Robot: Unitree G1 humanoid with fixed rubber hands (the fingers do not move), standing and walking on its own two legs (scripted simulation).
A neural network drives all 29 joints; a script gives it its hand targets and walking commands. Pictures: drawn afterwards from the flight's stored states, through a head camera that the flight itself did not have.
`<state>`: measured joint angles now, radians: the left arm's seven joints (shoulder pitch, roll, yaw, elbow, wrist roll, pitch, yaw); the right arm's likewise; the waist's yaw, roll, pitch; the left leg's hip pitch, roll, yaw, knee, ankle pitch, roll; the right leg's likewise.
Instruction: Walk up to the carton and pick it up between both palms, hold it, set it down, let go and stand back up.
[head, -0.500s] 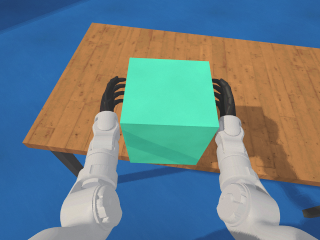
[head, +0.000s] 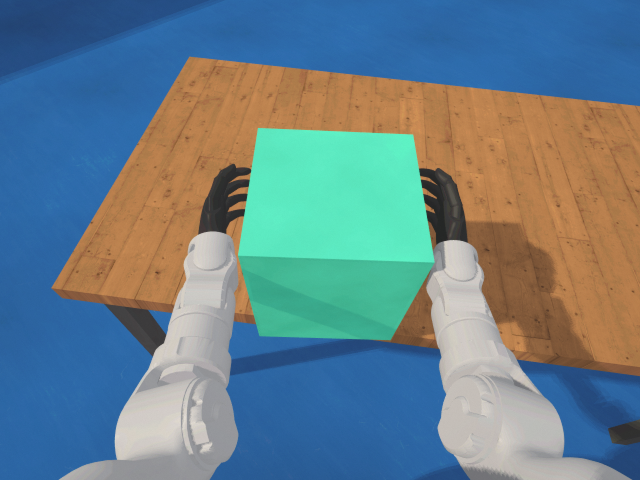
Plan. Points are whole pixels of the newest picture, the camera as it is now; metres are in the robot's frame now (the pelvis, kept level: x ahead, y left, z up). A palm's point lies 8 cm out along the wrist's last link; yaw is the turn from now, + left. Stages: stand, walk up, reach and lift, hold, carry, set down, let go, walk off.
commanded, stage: reach and lift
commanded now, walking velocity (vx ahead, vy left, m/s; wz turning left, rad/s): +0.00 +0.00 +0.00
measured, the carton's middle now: (330, 243) +0.42 -0.02 +0.00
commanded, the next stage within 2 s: none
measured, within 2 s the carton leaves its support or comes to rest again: leaves its support in 0.20 s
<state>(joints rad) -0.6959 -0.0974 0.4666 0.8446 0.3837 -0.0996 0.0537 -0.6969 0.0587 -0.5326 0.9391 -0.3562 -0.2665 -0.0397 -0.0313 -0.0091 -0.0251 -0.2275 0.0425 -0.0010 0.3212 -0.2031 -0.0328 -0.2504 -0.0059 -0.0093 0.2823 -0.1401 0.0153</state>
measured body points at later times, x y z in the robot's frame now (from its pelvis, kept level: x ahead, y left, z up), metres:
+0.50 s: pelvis -0.03 +0.00 +0.00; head -0.04 +0.02 +0.45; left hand +0.38 +0.14 +0.11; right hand +0.37 -0.16 +0.12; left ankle -0.03 +0.14 -0.75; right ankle -0.01 -0.13 -0.75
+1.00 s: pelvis -0.03 +0.00 +0.00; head -0.05 +0.03 +0.45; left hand +0.37 +0.15 +0.14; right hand +0.37 -0.15 +0.14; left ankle -0.03 +0.14 -0.75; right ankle -0.01 -0.13 -0.75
